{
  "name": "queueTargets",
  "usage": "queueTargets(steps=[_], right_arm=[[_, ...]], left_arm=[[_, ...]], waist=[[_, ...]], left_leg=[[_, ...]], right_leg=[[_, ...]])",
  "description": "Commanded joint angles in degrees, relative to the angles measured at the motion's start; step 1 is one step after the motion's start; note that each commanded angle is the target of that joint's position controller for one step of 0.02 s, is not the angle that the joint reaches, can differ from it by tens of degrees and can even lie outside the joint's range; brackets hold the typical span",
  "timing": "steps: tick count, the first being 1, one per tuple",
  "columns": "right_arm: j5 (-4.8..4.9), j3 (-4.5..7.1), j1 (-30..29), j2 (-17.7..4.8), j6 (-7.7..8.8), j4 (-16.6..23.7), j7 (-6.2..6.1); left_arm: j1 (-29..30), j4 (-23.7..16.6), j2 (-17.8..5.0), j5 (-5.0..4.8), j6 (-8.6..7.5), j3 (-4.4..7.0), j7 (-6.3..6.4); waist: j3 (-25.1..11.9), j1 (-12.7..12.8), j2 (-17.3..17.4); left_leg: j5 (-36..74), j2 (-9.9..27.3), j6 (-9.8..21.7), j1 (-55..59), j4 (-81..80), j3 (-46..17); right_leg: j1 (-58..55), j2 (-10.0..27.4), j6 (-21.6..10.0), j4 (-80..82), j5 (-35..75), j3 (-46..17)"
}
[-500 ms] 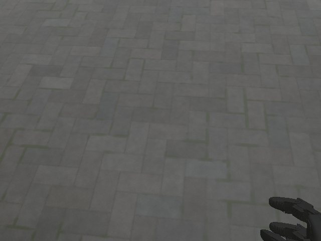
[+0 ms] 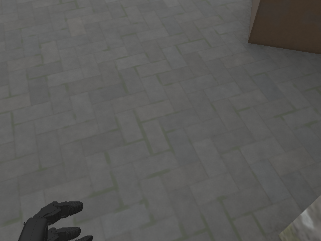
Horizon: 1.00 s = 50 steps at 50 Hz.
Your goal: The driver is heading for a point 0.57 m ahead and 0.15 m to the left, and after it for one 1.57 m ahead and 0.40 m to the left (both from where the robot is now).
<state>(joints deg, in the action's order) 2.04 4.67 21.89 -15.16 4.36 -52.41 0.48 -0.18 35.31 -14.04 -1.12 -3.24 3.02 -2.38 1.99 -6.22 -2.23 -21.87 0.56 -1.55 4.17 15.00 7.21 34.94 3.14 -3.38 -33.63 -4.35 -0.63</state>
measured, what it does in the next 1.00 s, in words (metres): walks ahead, turning left: right foot, then left foot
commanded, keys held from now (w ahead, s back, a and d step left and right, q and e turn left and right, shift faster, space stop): w+q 0.90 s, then w+e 0.10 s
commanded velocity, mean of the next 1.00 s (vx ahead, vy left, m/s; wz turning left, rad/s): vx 0.50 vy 0.00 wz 0.41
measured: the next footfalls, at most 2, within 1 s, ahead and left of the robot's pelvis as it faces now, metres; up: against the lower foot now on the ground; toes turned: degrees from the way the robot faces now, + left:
right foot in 0.04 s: +0.20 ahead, -0.12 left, +0.00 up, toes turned -1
left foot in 0.60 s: +0.43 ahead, +0.17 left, +0.00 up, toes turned +20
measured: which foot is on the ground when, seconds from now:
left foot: down 0.00-0.04, up 0.06-0.58, down 0.60-1.00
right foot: up 0.00-0.02, down 0.04-0.60, up 0.62-1.00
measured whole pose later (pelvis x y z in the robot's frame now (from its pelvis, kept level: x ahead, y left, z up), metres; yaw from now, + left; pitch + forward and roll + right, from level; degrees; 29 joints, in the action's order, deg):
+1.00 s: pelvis +0.52 +0.11 +0.02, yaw +29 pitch +1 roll +0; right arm 1.1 4.4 21.2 -14.7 2.8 -46.7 -1.1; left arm 0.8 42.7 -15.5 0.0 -7.0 2.3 -1.5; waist 2.6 -4.9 -3.3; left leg -16.3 -5.7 4.4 -0.4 16.0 -8.6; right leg 33.8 2.4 1.9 -28.4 7.6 -3.6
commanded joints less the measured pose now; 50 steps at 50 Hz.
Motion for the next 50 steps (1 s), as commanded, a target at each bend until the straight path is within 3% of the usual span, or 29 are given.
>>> queueTargets(steps=[1, 2, 3, 4, 5, 7, 9, 10, 12, 13, 14, 17, 19, 21, 25, 27, 28, 29, 30, 31, 32, 33, 35, 36, 39, 41, 45, 47, 50], right_arm=[[0.61, 1.62, -2.33, -10.77, -0.03, 2.75, -0.35], [-0.49, 0.64, -2.52, -8.76, 0.15, 3.43, -0.48], [-1.29, -1.53, 3.54, -2.51, 0.92, 5.90, 0.13], [-0.06, -0.57, 2.09, -6.63, 1.83, 4.58, 0.30], [1.41, 0.48, -2.47, -9.29, 1.77, 6.55, 0.29], [-0.42, 0.19, -6.67, -6.85, 1.16, 7.72, -0.44], [-0.18, 0.30, -4.30, -5.15, -0.37, 7.14, -0.75], [-0.01, -0.07, -3.88, -3.60, -1.17, 6.45, -0.79], [-0.69, 0.09, -5.07, -2.74, -2.05, 6.71, -1.09], [-0.53, 0.29, -6.62, -3.04, -2.21, 6.91, -1.12], [-0.55, 0.46, -8.08, -3.19, -2.23, 7.33, -1.21], [-0.64, 0.63, -10.88, -2.98, -1.99, 7.85, -0.46], [-0.99, 0.07, -14.20, -1.97, -1.95, 9.07, 0.43], [-1.25, -0.54, -18.93, -1.32, -1.77, 11.40, 1.28], [-0.88, -0.46, -23.31, -2.94, -2.67, 14.17, 2.37], [-0.98, 0.11, -21.84, -3.61, -2.88, 15.56, 2.75], [-0.87, 1.01, -17.03, -5.03, -2.98, 14.77, 2.74], [-0.54, 2.71, -7.11, -7.86, -2.91, 11.89, 2.34], [-0.44, 4.98, 2.94, -13.34, -3.26, 9.22, 1.26], [0.27, 5.58, 1.97, -19.46, -3.06, 8.95, 0.78], [-0.73, 4.10, 3.94, -15.29, -2.30, 10.77, 0.69], [-1.33, 3.03, 1.77, -11.49, -1.59, 10.20, 0.66], [-0.57, 1.76, -6.69, -7.33, -1.02, 11.29, 0.59], [-1.18, 1.18, -8.77, -5.92, -1.05, 11.84, 0.46], [-0.87, 1.58, -7.67, -7.57, -0.97, 11.53, -0.27], [-0.53, 2.13, -5.22, -9.11, -1.01, 10.68, -1.34], [-0.83, 1.96, -2.13, -8.49, -1.44, 9.80, -2.10], [-0.83, 1.64, 0.47, -7.68, -1.22, 8.08, -1.82], [-1.06, 1.87, 1.02, -7.92, -0.68, 7.20, -1.94]], left_arm=[[-10.48, -0.81, -8.96, 0.13, -1.03, 3.47, 0.70], [-20.04, 1.07, -12.64, 1.16, -0.91, 4.83, 1.25], [-23.94, 1.69, -18.47, 2.49, -1.07, 5.55, 1.36], [-26.05, 1.36, -13.38, 2.27, -1.04, 4.32, 1.19], [-21.95, 1.58, -10.76, 1.87, -1.11, 3.38, 1.08], [-15.05, 2.31, -7.48, 1.66, -1.72, 2.53, 0.66], [-11.66, 2.59, -5.87, 2.28, -2.47, 2.34, 0.49], [-11.11, 3.30, -5.80, 1.63, -2.98, 2.55, 0.86], [-11.13, 5.80, -7.00, 1.93, -3.99, 3.17, 1.62], [-11.46, 6.50, -6.72, 2.53, -4.27, 3.12, 2.06], [-11.56, 7.36, -6.74, 2.28, -4.46, 3.25, 2.45], [-11.34, 9.50, -6.51, 1.71, -4.15, 2.83, 3.00], [-12.42, 10.76, -8.43, 1.62, -3.49, 3.19, 3.12], [-15.28, 11.62, -10.69, 1.64, -2.88, 4.01, 3.76], [-16.81, 12.75, -11.30, 0.30, -1.39, 4.38, 3.42], [-16.68, 13.08, -13.44, -0.27, -0.57, 4.81, 3.51], [-15.59, 12.79, -14.31, -0.54, 0.00, 4.96, 3.70], [-13.46, 12.21, -13.96, -0.88, 0.52, 4.65, 3.86], [-14.06, 11.22, -11.94, 0.22, 0.18, 3.81, 4.14], [-16.68, 7.54, -3.19, 2.28, -1.33, 1.02, 3.25], [-12.31, 6.87, -6.35, 0.25, -4.13, 1.06, 2.36], [-7.68, 5.61, -9.28, -1.82, -5.34, 1.73, 1.80], [-6.77, 6.36, -8.49, 0.76, -6.20, 1.44, 2.74], [-8.14, 6.67, -8.65, 1.46, -5.59, 1.80, 2.85], [-8.06, 5.96, -7.59, 2.18, -3.96, 1.68, 2.77], [-3.12, 4.33, -6.28, 2.21, -3.73, 1.03, 2.73], [4.68, 3.03, -4.49, 1.42, -4.21, 0.17, 1.66], [5.74, 3.14, -4.78, 1.00, -4.47, 0.08, 1.09], [4.49, 3.99, -7.63, 0.83, -4.61, 0.72, 0.51]], waist=[[-5.98, 11.29, 6.80], [-13.48, 15.41, 4.68], [-23.95, 12.44, -11.52], [-30.00, 14.88, -10.46], [-20.48, 14.24, -8.06], [-10.24, 9.58, -2.00], [-6.83, 6.43, -2.94], [-5.66, 5.76, -1.38], [-3.24, 4.62, -0.62], [-2.33, 4.83, -0.28], [-1.39, 5.14, -0.10], [-0.36, 5.67, -1.14], [0.82, 6.87, -2.05], [3.14, 8.48, 0.49], [4.85, 10.22, -1.03], [1.59, 7.76, -1.79], [-1.67, 4.71, -2.62], [-5.93, -0.52, -1.98], [-11.33, -4.24, 3.29], [-14.65, 2.41, 18.86], [-23.14, -1.16, 12.34], [-15.48, -1.52, 8.61], [-7.88, 3.81, 2.02], [-6.42, 5.82, 2.80], [-3.99, 6.96, 3.29], [-1.04, 5.91, 3.82], [0.74, 2.28, 7.32], [0.52, 1.23, 8.45], [1.61, 1.92, 9.56]], left_leg=[[52.00, 11.59, 8.28, -5.71, 13.95, -5.49], [41.70, 9.44, 6.23, -17.98, 28.75, -4.87], [0.88, -0.30, 2.31, -39.56, 52.66, -4.82], [-12.53, -1.46, 2.49, -43.39, 61.23, -14.60], [-9.01, 1.28, 2.64, -48.25, 63.42, -13.96], [-1.57, 5.65, 2.64, -45.91, 55.94, -11.56], [2.33, 7.44, 2.74, -40.15, 53.57, -12.08], [4.20, 8.23, 2.44, -39.36, 52.81, -12.54], [8.15, 8.77, 1.74, -40.90, 49.34, -14.07], [10.95, 8.35, 1.38, -42.76, 47.10, -14.60], [14.41, 7.77, 1.39, -44.00, 44.56, -14.84], [24.87, 6.38, 1.74, -42.66, 35.31, -13.37], [27.07, 6.25, 1.99, -41.34, 30.67, -10.67], [25.64, 6.27, 2.59, -43.16, 27.53, -8.35], [17.00, 5.16, 5.26, -44.68, 23.25, -5.54], [10.47, 1.48, 7.74, -38.45, 22.35, -1.84], [7.97, -1.04, 9.06, -32.08, 21.87, 0.08], [11.41, -4.09, 10.69, -19.85, 17.59, 1.31], [13.91, 0.08, 13.68, -1.19, 15.93, -8.60], [5.59, 14.68, 24.40, 16.05, 8.55, -41.57], [-0.62, 18.91, 26.35, 19.61, 0.01, -55.18], [3.17, 17.74, 23.18, 15.98, -0.59, -46.84], [12.84, 12.66, 19.15, -0.60, -0.87, -33.70], [15.68, 10.43, 18.22, -5.04, -2.51, -30.39], [22.86, 8.81, 18.44, -10.35, -4.63, -26.45], [22.55, 7.03, 17.56, -13.65, -5.33, -23.87], [16.52, 3.36, 13.98, -18.39, -5.13, -20.54], [15.28, 4.87, 13.16, -16.15, -5.24, -20.85], [18.20, 8.98, 12.70, -6.45, -2.41, -22.54]], right_leg=[[-22.73, -4.74, -3.11, 4.98, -0.57, 4.60], [-41.31, 2.05, -6.18, 1.16, 4.71, -2.51], [-60.80, 19.50, -15.94, 4.60, -0.49, -29.24], [-60.36, 21.35, -17.25, 10.98, -2.54, -38.38], [-53.83, 19.16, -14.49, 11.66, -0.74, -28.27], [-37.73, 14.55, -11.53, 15.71, 1.18, -17.13], [-28.58, 13.28, -10.55, 21.47, -2.22, -12.67], [-26.55, 13.85, -10.29, 24.36, -3.25, -11.42], [-25.38, 14.51, -9.32, 26.82, -0.16, -7.85], [-26.16, 13.80, -8.36, 26.72, 1.76, -4.83], [-26.82, 12.96, -7.30, 26.83, 3.55, -1.74], [-27.11, 10.36, -5.14, 26.27, 7.66, 5.24], [-27.34, 10.85, -5.25, 26.69, 7.75, 7.63], [-30.41, 13.02, -5.65, 26.70, 6.43, 8.94], [-38.03, 14.37, -4.65, 22.41, 10.46, 10.87], [-40.20, 14.99, -4.19, 15.22, 30.89, 12.04], [-40.24, 14.29, -3.33, 7.67, 40.63, 13.36], [-36.59, 11.58, -1.31, -4.47, 43.06, 15.40], [-22.03, 8.99, 1.82, -21.93, 27.56, 15.33], [5.11, -3.94, 5.61, -42.07, -26.62, 9.88], [10.60, -4.69, 4.57, -48.73, -29.09, -4.71], [16.02, -1.75, 2.93, -47.47, -23.81, -4.81], [9.14, 3.02, 2.32, -36.61, -14.37, -4.73], [5.23, 4.20, 2.81, -33.02, -11.81, -5.03], [2.93, 3.26, 5.49, -25.65, -8.73, -3.71], [3.55, 1.71, 6.96, -17.20, -3.96, -2.56], [-4.86, -2.07, 7.41, 0.49, 11.17, -0.98], [-7.88, -2.22, 6.55, 3.33, 15.32, -0.80], [-5.29, -0.61, 3.40, 6.71, 12.00, -2.50]])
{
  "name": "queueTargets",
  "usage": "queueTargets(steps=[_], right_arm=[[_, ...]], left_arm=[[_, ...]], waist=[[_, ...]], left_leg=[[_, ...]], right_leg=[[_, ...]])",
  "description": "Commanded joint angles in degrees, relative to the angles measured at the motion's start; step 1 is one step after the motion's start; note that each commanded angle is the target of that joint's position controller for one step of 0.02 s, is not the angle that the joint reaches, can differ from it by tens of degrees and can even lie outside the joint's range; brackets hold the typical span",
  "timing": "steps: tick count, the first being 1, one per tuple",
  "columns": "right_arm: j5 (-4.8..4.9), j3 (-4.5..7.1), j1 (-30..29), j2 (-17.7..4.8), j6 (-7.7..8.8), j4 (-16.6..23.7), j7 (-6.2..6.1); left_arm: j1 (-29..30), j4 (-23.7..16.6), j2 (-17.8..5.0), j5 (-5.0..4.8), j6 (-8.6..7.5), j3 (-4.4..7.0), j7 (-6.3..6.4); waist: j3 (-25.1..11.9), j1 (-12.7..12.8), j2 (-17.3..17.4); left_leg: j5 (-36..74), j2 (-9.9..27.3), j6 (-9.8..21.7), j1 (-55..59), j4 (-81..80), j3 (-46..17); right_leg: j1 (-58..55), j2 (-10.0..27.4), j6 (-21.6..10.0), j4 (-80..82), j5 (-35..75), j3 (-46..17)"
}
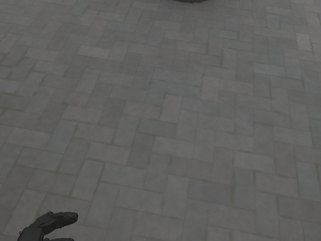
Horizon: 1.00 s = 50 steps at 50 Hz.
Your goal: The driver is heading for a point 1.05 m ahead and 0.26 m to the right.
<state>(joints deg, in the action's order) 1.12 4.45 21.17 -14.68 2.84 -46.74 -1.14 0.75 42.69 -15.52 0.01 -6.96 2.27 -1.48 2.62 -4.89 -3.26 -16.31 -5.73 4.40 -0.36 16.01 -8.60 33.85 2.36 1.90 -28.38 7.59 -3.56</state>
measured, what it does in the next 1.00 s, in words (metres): walks ahead, turning right: right foot, then left foot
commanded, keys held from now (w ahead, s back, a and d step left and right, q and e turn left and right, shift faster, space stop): w+e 0.94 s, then w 0.06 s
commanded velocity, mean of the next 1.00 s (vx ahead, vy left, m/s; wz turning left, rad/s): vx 0.50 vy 0.00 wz -0.41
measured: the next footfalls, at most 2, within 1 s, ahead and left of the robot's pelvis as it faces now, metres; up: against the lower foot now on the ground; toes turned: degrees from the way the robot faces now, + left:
right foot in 0.08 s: +0.25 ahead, -0.13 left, +0.00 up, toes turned +1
left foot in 0.58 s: +0.53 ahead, +0.05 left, +0.00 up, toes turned -20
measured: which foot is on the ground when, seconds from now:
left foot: down 0.00-0.12, up 0.14-0.56, down 0.58-1.00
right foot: up 0.00-0.06, down 0.08-0.58, up 0.60-1.00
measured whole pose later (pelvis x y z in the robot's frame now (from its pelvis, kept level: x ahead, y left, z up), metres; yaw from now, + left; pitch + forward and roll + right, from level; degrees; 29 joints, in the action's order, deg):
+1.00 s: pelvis +0.55 -0.10 -0.01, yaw -30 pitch +2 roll +3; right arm 0.7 3.9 19.6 -17.2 4.5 -48.8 -0.1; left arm -4.2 37.6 -16.6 -1.3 -1.8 2.7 -2.9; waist 2.3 -5.7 -2.5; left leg -18.0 -0.6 -0.7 3.8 12.8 10.7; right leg 37.6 4.9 -1.2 -38.9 -1.5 -1.1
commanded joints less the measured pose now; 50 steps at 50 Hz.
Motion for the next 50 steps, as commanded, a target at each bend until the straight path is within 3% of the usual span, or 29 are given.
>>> queueTargets(steps=[1, 3, 4, 5, 6, 7, 8, 9, 10, 12, 15, 19, 22, 23, 25, 27, 28, 29, 30, 31, 32, 33, 34, 35, 38, 41, 45, 48, 50], right_arm=[[-0.47, 2.19, 1.26, -8.73, 0.70, 1.30, -0.21], [-0.80, 2.42, 0.23, -9.69, 0.30, 1.31, -0.21], [-1.21, 2.16, -1.00, -9.45, -0.11, 1.74, -0.16], [-2.03, 1.40, -1.21, -8.20, -0.43, 3.05, -0.21], [-1.41, 0.17, 6.48, -3.74, 0.33, 3.55, 0.51], [-1.16, -0.04, 6.03, -6.13, 1.36, 3.22, 0.75], [0.21, 0.66, -1.35, -9.50, 2.16, 4.59, 0.91], [0.62, 0.27, -5.50, -9.02, 2.87, 5.42, 0.68], [-0.52, 0.31, -8.30, -8.41, 3.40, 6.22, 0.53], [-2.01, 0.49, -8.95, -7.23, 3.38, 7.28, 0.40], [-1.87, 0.18, -10.99, -5.84, 2.33, 8.40, 0.02], [-1.65, -0.84, -19.56, -3.98, 2.18, 10.68, 0.33], [-0.87, -0.63, -23.54, -5.22, 2.78, 12.08, 0.86], [-0.71, -0.72, -24.56, -5.21, 3.28, 12.50, 1.31], [-0.47, -0.34, -24.55, -6.75, 4.01, 12.46, 1.81], [-0.48, 0.30, -19.43, -8.09, 4.56, 11.03, 1.59], [-1.03, 1.07, -13.52, -9.80, 4.79, 9.83, 1.15], [-1.57, 1.92, -4.66, -13.07, 4.79, 8.97, 0.64], [-1.89, 2.81, -0.80, -17.18, 3.76, 7.14, 0.91], [-1.09, 1.82, -2.41, -11.72, 3.50, 7.70, 1.24], [-0.90, 0.88, -4.91, -8.28, 3.42, 8.22, 1.16], [-1.20, 0.42, -7.62, -7.41, 3.27, 8.28, 1.25], [-1.42, 0.08, -9.17, -6.25, 3.16, 7.78, 1.33], [-1.89, -0.16, -9.84, -5.85, 3.23, 7.35, 1.29], [-1.37, 0.27, -9.41, -6.56, 3.81, 5.86, 1.31], [-1.47, 0.98, -8.54, -8.78, 3.79, 4.50, 1.05], [-1.12, 1.24, -7.23, -10.55, 3.20, 3.37, 0.79], [-0.31, 1.50, -3.71, -11.74, 2.46, 1.60, 0.78], [0.26, 1.62, -1.90, -12.37, 1.74, 0.27, 0.95]], left_arm=[[2.64, -2.93, -7.18, -0.40, -0.92, 1.68, -0.42], [-2.26, -1.31, -8.81, -0.41, -0.90, 2.32, -0.36], [-9.31, 1.04, -10.05, -0.34, -0.81, 3.08, -0.28], [-18.39, 3.13, -11.85, 0.20, -0.71, 3.33, -0.56], [-22.96, 4.26, -16.62, 0.57, -0.41, 4.52, -1.11], [-21.94, 4.26, -11.53, -1.10, -0.37, 3.22, -1.74], [-18.02, 3.14, -8.62, -1.43, -0.31, 2.41, -1.41], [-14.17, 1.85, -8.06, -1.24, 0.22, 2.02, -0.97], [-13.23, 1.86, -7.58, -1.03, 0.46, 1.71, -0.61], [-14.16, 2.52, -6.95, -0.44, 0.59, 1.03, -0.03], [-15.37, 3.25, -8.65, -1.14, 0.50, 1.33, 0.62], [-17.52, 4.46, -10.66, -1.71, 1.24, 1.95, 1.77], [-20.34, 5.60, -10.84, -2.44, 2.45, 2.19, 2.09], [-21.06, 5.45, -10.92, -1.85, 2.97, 2.42, 2.32], [-21.25, 5.04, -10.74, -1.60, 3.62, 2.72, 2.69], [-20.12, 4.35, -10.22, -1.52, 4.02, 2.85, 2.73], [-19.76, 3.69, -8.48, -1.20, 3.93, 2.28, 2.50], [-20.33, 2.60, -5.00, -0.29, 3.66, 1.12, 2.18], [-27.84, 0.69, -1.74, -1.83, 3.04, 0.03, 2.02], [-26.79, 1.66, -8.03, -2.69, 3.10, 1.18, 2.25], [-21.01, 1.01, -10.89, -2.44, 3.37, 2.18, 2.25], [-18.70, 0.59, -10.13, -1.89, 3.66, 2.32, 2.33], [-17.27, -0.05, -9.34, -1.32, 3.74, 2.49, 2.17], [-17.29, -0.54, -8.31, -1.48, 3.98, 2.57, 1.78], [-15.68, -2.47, -5.36, -1.69, 4.76, 2.05, 1.11], [-12.39, -4.71, -4.61, -1.39, 4.82, 1.70, 0.54], [-6.12, -7.12, -3.68, -1.32, 4.25, 1.06, -0.81], [-1.08, -9.76, -3.29, -1.35, 4.28, 0.72, -1.65], [0.43, -11.16, -3.62, -1.30, 4.28, 0.78, -2.02]], waist=[[0.84, 0.90, 10.91], [-2.03, 3.84, 10.70], [-6.94, 7.69, 9.17], [-15.04, 10.93, 3.40], [-20.93, 7.58, -15.58], [-20.91, 7.82, -13.77], [-11.72, 8.82, -7.07], [-7.17, 8.26, -0.55], [-3.73, 7.71, 2.52], [-4.00, 6.03, 0.28], [-3.15, 5.68, -1.26], [-1.44, 7.98, -0.98], [-0.94, 9.38, -1.46], [-1.06, 9.28, -2.25], [-1.19, 8.61, -1.73], [-2.45, 5.38, -2.28], [-6.50, 2.51, -1.54], [-14.43, -0.91, 4.79], [-20.43, 2.54, 23.10], [-15.75, 1.77, 17.43], [-8.51, 0.58, 11.24], [-4.97, 1.71, 7.36], [-2.61, 2.51, 7.22], [-1.98, 3.65, 8.79], [-1.57, 4.14, 8.95], [-1.28, 3.81, 6.93], [-0.13, 1.68, 6.02], [1.22, 0.24, 5.73], [1.61, 0.71, 6.08]], left_leg=[[18.01, 16.76, 6.47, 2.35, -1.54, -6.70], [36.78, 16.58, 5.09, 6.31, 6.12, -4.84], [45.38, 14.07, 4.00, 5.21, 15.85, -2.34], [36.57, 10.77, 2.60, -2.70, 31.41, -0.63], [3.00, 0.65, -2.85, -25.63, 52.61, 4.11], [-15.21, 1.06, -2.41, -35.47, 57.65, -0.39], [-10.79, 4.05, -1.82, -39.85, 59.22, -0.80], [-5.75, 6.15, -2.22, -39.29, 56.46, 0.80], [-2.82, 7.56, -2.96, -39.13, 52.35, 1.76], [0.19, 8.89, -4.53, -34.60, 45.20, 2.42], [1.42, 8.29, -6.53, -33.33, 35.21, 4.34], [15.64, 6.13, -7.73, -27.39, 19.77, 5.20], [19.90, 4.80, -7.77, -24.43, 14.00, 4.35], [19.17, 4.99, -7.55, -23.94, 12.80, 3.33], [16.09, 4.87, -6.79, -22.36, 10.82, 2.80], [13.81, 5.12, -4.79, -15.18, 7.99, 3.72], [12.57, 7.32, -2.68, -5.72, 7.64, 2.81], [8.06, 17.05, 1.09, 8.24, 8.63, -6.35], [-3.20, 29.35, 10.40, 22.19, 3.28, -31.52], [-14.73, 29.84, 9.91, 18.54, 0.68, -35.77], [-12.24, 26.73, 7.42, 11.80, -0.16, -26.71], [-4.32, 24.15, 5.99, 5.64, -1.17, -19.16], [2.03, 22.02, 5.54, 1.53, -2.34, -14.06], [5.97, 20.53, 4.94, -1.61, -3.60, -9.80], [12.63, 19.81, 6.13, -4.43, -6.75, -2.57], [18.99, 20.39, 7.06, -3.56, -8.04, 2.82], [22.44, 18.74, 5.22, -3.23, -7.98, 11.10], [23.61, 20.23, 4.35, 0.22, -6.90, 13.27], [28.60, 21.71, 3.89, 3.30, -4.74, 13.75]], right_leg=[[-2.59, 0.64, -3.47, 1.34, -3.28, 0.34], [-7.35, -1.63, -6.22, 1.48, -10.21, 2.76], [-16.58, -2.99, -8.02, 1.88, -8.99, 3.87], [-31.41, 3.14, -11.09, 0.31, -5.56, -4.77], [-51.17, 14.89, -21.91, 5.35, -16.27, -31.13], [-54.13, 16.58, -22.23, 13.08, -30.21, -43.31], [-47.34, 15.39, -19.75, 13.95, -32.04, -36.87], [-40.92, 13.04, -17.94, 14.42, -26.56, -30.29], [-35.66, 10.99, -17.81, 15.03, -18.99, -25.97], [-31.52, 7.74, -17.21, 15.83, -8.39, -20.62], [-27.30, 6.21, -17.04, 16.93, -2.87, -16.49], [-20.90, 3.31, -14.27, 17.11, -5.35, -13.17], [-21.67, 3.86, -13.34, 15.39, -8.83, -15.89], [-22.72, 4.38, -13.18, 13.31, -11.15, -17.01], [-24.86, 5.33, -12.70, 10.37, -13.09, -20.39], [-24.44, 4.45, -11.39, 5.54, -11.18, -21.50], [-22.14, 1.77, -9.79, -1.57, -9.17, -19.49], [-15.45, -2.16, -7.73, -17.43, -17.52, -14.10], [2.56, -9.12, -4.79, -33.42, -41.56, -6.35], [9.68, -3.59, -4.15, -40.90, -40.77, -6.84], [10.82, -1.82, -3.80, -42.61, -35.29, -6.38], [9.07, 0.05, -3.08, -42.03, -30.90, -4.84], [8.25, 1.41, -2.62, -39.83, -28.08, -4.56], [6.22, 2.88, -2.43, -38.60, -26.31, -4.20], [6.45, 4.44, -1.51, -35.67, -23.32, -2.49], [8.66, 4.96, -0.53, -28.81, -16.92, -2.29], [5.16, 3.77, -1.48, -16.14, -5.94, 1.14], [4.36, 2.73, -3.04, -10.47, -6.75, 3.05], [3.14, 1.24, -4.80, -7.88, -11.72, 4.17]])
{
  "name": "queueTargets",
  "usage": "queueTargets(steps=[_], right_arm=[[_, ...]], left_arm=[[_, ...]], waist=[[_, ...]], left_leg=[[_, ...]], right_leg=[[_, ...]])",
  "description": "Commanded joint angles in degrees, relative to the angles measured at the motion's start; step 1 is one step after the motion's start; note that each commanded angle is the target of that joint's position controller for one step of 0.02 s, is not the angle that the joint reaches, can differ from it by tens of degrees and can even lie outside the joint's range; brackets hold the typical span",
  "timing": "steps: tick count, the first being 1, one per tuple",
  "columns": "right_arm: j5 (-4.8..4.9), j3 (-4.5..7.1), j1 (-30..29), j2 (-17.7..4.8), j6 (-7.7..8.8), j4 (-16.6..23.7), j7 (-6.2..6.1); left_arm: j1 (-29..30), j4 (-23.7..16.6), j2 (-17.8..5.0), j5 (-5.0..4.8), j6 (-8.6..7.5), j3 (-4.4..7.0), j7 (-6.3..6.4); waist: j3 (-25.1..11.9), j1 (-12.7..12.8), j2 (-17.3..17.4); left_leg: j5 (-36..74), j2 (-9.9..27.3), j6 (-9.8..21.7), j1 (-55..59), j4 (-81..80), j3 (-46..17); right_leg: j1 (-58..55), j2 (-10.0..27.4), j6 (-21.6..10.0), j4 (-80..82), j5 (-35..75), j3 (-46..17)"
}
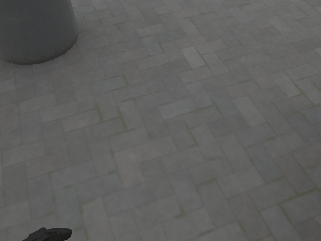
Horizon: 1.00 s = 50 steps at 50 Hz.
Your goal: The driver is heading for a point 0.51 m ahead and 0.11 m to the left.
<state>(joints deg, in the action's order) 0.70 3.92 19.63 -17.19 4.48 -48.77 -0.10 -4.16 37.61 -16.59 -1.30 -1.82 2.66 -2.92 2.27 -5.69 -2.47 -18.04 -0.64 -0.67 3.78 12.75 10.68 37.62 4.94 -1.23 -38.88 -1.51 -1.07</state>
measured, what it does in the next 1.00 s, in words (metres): walks ahead, turning left: right foot, then left foot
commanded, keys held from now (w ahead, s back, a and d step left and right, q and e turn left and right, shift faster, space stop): w+q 0.56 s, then no key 0.44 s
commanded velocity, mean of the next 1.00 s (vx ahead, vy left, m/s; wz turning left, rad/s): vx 0.38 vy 0.00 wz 0.21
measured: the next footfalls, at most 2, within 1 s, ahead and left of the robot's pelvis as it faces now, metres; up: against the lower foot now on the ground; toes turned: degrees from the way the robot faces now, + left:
right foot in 0.08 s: +0.22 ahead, -0.13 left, +0.00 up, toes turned -3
left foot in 0.62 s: +0.50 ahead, +0.13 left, +0.00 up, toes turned +17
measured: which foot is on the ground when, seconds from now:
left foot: down 0.00-0.10, up 0.12-0.60, down 0.62-1.00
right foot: up 0.00-0.06, down 0.08-0.64, up 0.66-1.00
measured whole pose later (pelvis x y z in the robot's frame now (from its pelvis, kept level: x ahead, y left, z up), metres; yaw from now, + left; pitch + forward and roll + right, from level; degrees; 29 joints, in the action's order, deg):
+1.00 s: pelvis +0.48 +0.04 +0.01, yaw +17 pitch +2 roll +1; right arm -1.1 2.0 8.6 -14.0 1.5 -46.9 0.4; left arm -8.7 47.5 -15.7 0.0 -0.7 2.8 1.7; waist 2.0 -0.7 -2.6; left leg -10.5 -4.8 4.1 -13.0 21.9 1.4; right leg 28.3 5.4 3.7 -39.5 -10.4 -2.8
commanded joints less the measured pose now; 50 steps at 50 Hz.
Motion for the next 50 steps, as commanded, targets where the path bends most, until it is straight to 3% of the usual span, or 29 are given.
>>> queueTargets(steps=[1, 2, 3, 4, 5, 6, 7, 8, 9, 10, 12, 14, 18, 23, 25, 27, 29, 30, 31, 32, 33, 34, 35, 36, 37, 39, 41, 45, 50], right_arm=[[0.92, 2.16, 0.29, -10.40, -0.22, 1.69, -0.02], [1.17, 2.25, 0.34, -11.37, -0.56, 1.18, -0.06], [1.35, 2.03, -0.33, -11.71, -0.99, 0.74, -0.17], [1.11, 1.29, -0.08, -10.63, -0.92, 0.68, -0.35], [-0.49, -0.60, 1.84, -5.42, -0.16, 2.63, 0.02], [0.31, -1.72, 5.72, -2.77, 1.11, 2.12, 0.63], [2.24, 0.36, 0.12, -9.51, 1.72, 2.66, 0.91], [3.02, 0.36, -4.01, -8.98, 1.85, 4.34, 0.98], [2.08, 0.18, -5.14, -7.47, 1.56, 4.15, 0.55], [1.17, 0.59, -4.47, -7.33, 0.74, 3.58, 0.25], [1.19, 0.40, -0.47, -4.89, -1.16, 1.85, 0.16], [1.19, 0.33, -1.20, -3.52, -2.17, 2.13, -0.07], [0.73, 0.27, -6.12, -2.69, -1.87, 3.75, 0.30], [0.40, -0.89, -15.45, -0.84, -1.49, 7.30, 2.17], [0.41, -0.98, -18.06, -1.03, -1.50, 9.20, 2.91], [0.45, -0.70, -18.57, -1.68, -1.55, 10.74, 3.63], [0.17, 0.35, -14.92, -3.53, -1.84, 11.00, 3.85], [-0.04, 1.53, -8.43, -5.55, -1.81, 9.71, 3.66], [-0.32, 3.11, -0.52, -8.50, -1.68, 7.95, 2.83], [-0.90, 4.20, 3.60, -14.35, -2.05, 7.08, 1.40], [-1.37, 3.60, 0.93, -15.44, -1.70, 9.34, 1.40], [-1.26, 2.41, 1.75, -10.76, -1.88, 9.55, 1.72], [-0.77, 1.82, -1.48, -8.74, -1.62, 9.12, 1.75], [-0.04, 1.25, -4.81, -6.78, -1.40, 8.93, 1.76], [-0.02, 0.72, -7.58, -5.05, -1.41, 9.08, 1.48], [-1.44, 0.64, -10.27, -5.21, -1.20, 9.28, 1.47], [-1.79, 0.67, -11.77, -5.54, -0.67, 8.58, 1.29], [-1.62, 0.44, -12.64, -5.41, -1.67, 6.72, 0.23], [-1.67, -0.39, -12.14, -4.34, -2.79, 3.83, 0.27]], left_arm=[[4.99, -6.39, -2.95, 0.23, -0.92, 0.58, -0.60], [2.71, -6.22, -4.23, 0.51, -0.91, 1.22, -0.48], [-4.22, -4.49, -6.43, 0.63, -0.93, 2.45, -0.20], [-13.21, -1.80, -9.76, 0.65, -0.80, 4.11, 0.62], [-21.98, -0.16, -15.73, 1.71, -0.39, 5.47, 1.97], [-21.20, -0.87, -15.89, 1.58, -0.61, 4.84, 2.02], [-19.29, -0.87, -11.28, 1.52, -1.02, 3.62, 1.66], [-16.51, -0.19, -9.43, 1.48, -1.41, 2.99, 1.70], [-12.89, 0.44, -7.47, 1.39, -1.90, 2.46, 1.51], [-10.09, 0.36, -5.14, 1.52, -2.48, 1.93, 1.32], [-7.60, 0.83, -4.01, 1.93, -3.73, 1.99, 1.18], [-7.05, 2.06, -4.51, 2.26, -4.64, 2.36, 1.43], [-8.42, 4.30, -5.24, 2.59, -4.80, 2.71, 2.57], [-12.10, 6.79, -7.56, 1.67, -3.86, 3.41, 3.39], [-13.70, 7.83, -8.28, 1.08, -2.87, 3.76, 3.55], [-13.52, 8.18, -9.29, 0.59, -1.83, 4.08, 3.85], [-12.39, 7.91, -10.76, 0.35, -0.84, 4.39, 4.46], [-11.77, 7.84, -10.96, 0.37, -0.30, 4.29, 4.75], [-11.18, 7.66, -10.45, 0.07, -0.37, 3.86, 4.94], [-14.78, 6.18, -5.41, 2.53, -1.37, 2.19, 4.57], [-20.24, 5.56, -2.30, 2.18, -2.95, 0.44, 3.34], [-14.88, 7.29, -8.81, -0.24, -3.70, 2.14, 2.69], [-10.41, 5.42, -7.95, -1.50, -3.80, 1.94, 2.70], [-8.86, 5.79, -6.79, -0.56, -3.52, 1.73, 3.34], [-8.60, 6.18, -7.16, 0.42, -2.77, 2.15, 3.90], [-11.94, 7.21, -6.08, 0.75, -0.79, 2.22, 4.43], [-13.58, 7.84, -4.53, 1.11, 0.11, 1.91, 4.97], [-9.53, 7.62, -3.22, 1.47, 0.45, 1.20, 5.03], [-5.79, 7.49, -4.50, 1.37, 0.74, 1.58, 4.56]], waist=[[1.33, 2.45, 5.85], [-0.37, 4.65, 7.01], [-4.19, 9.30, 7.00], [-9.27, 13.68, 6.29], [-18.53, 14.92, -3.46], [-28.46, 12.13, -10.94], [-22.42, 14.34, -3.53], [-13.27, 12.63, -3.73], [-8.47, 9.95, -0.91], [-5.98, 7.93, -2.48], [-4.81, 5.24, -3.10], [-2.63, 4.36, -1.59], [-0.28, 5.38, -0.65], [3.12, 9.24, 1.05], [3.78, 9.99, 1.03], [2.98, 9.06, 0.09], [-0.59, 6.03, -2.22], [-4.21, 2.31, -2.32], [-8.47, -2.28, -0.54], [-15.35, -0.41, 12.31], [-27.40, 3.53, 17.82], [-28.39, -1.05, 5.97], [-19.27, 0.15, 6.04], [-12.15, 2.24, 2.16], [-9.17, 4.02, 2.63], [-8.27, 7.10, 4.78], [-8.61, 8.49, 5.57], [-9.76, 7.15, 7.50], [-7.66, 5.82, 8.29]], left_leg=[[37.63, 17.12, 8.87, -0.11, 0.77, -5.47], [47.32, 17.25, 8.55, 0.43, 4.88, -5.26], [54.00, 16.02, 7.48, -1.09, 13.19, -3.82], [50.23, 13.70, 5.70, -9.04, 24.62, -2.45], [22.66, 8.16, 2.83, -28.12, 46.22, -1.96], [-15.79, -0.56, 1.20, -39.71, 62.02, -11.75], [-14.36, 2.23, 1.70, -44.35, 65.22, -18.14], [-10.08, 4.93, 2.11, -46.47, 62.95, -16.23], [-5.55, 7.38, 1.90, -44.82, 58.46, -15.37], [-2.19, 8.85, 1.59, -42.19, 55.67, -15.49], [2.57, 9.49, 0.86, -36.95, 54.75, -15.84], [6.00, 9.47, 0.05, -38.80, 52.68, -16.68], [17.91, 8.52, -0.42, -43.12, 41.25, -17.33], [23.27, 7.32, 1.30, -43.68, 27.70, -12.04], [19.94, 6.76, 2.50, -45.85, 25.13, -10.58], [14.77, 5.09, 4.18, -44.45, 23.60, -8.25], [8.72, 0.78, 6.31, -36.62, 23.69, -4.69], [9.07, -1.81, 7.58, -28.18, 21.98, -3.95], [18.59, -2.70, 9.46, -14.50, 16.07, -5.90], [42.76, 10.05, 14.28, 5.64, 20.51, -22.07], [47.86, 24.74, 27.51, 19.70, 14.67, -50.64], [50.01, 22.60, 24.51, 16.85, 12.49, -43.46], [49.95, 20.19, 21.67, 9.81, 12.51, -34.29], [47.53, 17.14, 18.78, 0.71, 10.87, -28.83], [45.35, 15.46, 17.44, -6.30, 8.78, -25.61], [47.42, 13.50, 17.14, -15.88, 5.38, -21.47], [50.51, 12.29, 17.00, -18.35, 4.36, -17.67], [45.21, 10.09, 14.63, -17.13, 4.47, -13.60], [29.74, 11.45, 13.27, -16.31, 5.80, -16.85]], right_leg=[[-3.67, -2.88, -2.83, 3.83, -5.90, 2.63], [-8.56, -4.79, -4.04, 5.07, -8.85, 3.88], [-18.83, -6.68, -5.66, 8.49, -7.13, 5.07], [-34.53, -6.04, -7.22, 9.19, -2.79, 3.44], [-56.32, 9.32, -12.69, 7.79, -0.63, -16.05], [-63.20, 20.79, -20.44, 16.54, -4.45, -40.91], [-57.24, 18.48, -17.41, 18.39, -6.39, -34.46], [-48.70, 15.67, -14.70, 19.43, -4.89, -23.65], [-40.81, 12.65, -12.59, 21.43, -3.28, -17.65], [-35.39, 10.67, -11.51, 23.52, -1.21, -13.17], [-29.14, 9.48, -11.23, 28.10, -0.17, -8.31], [-27.33, 9.46, -11.23, 30.63, 3.12, -3.88], [-30.09, 7.95, -9.49, 31.88, 6.47, 3.99], [-35.81, 9.45, -8.24, 32.20, 7.95, 9.37], [-40.98, 10.86, -7.85, 29.99, 11.28, 10.31], [-44.38, 11.70, -6.86, 25.87, 21.45, 11.63], [-45.26, 11.28, -5.43, 16.74, 42.59, 12.68], [-43.71, 9.98, -4.24, 7.42, 48.17, 12.98], [-37.28, 7.14, -1.66, -5.06, 42.20, 13.93], [-19.41, 1.71, 1.56, -24.92, 1.30, 13.35], [-3.45, -8.52, 4.27, -43.20, -38.11, 3.13], [-2.57, -4.87, 3.34, -44.27, -35.22, -4.95], [0.70, -2.26, 2.52, -40.47, -31.74, -3.61], [0.61, 0.00, 2.64, -35.40, -28.54, -2.21], [-2.32, 1.28, 2.88, -31.76, -26.01, -1.97], [-10.42, 1.26, 3.78, -28.78, -22.42, -1.60], [-12.22, 0.92, 4.78, -22.85, -18.93, -1.21], [-14.65, 0.80, 5.52, -8.41, -9.24, -0.80], [-18.79, -0.52, 4.39, 3.21, -7.85, -0.78]])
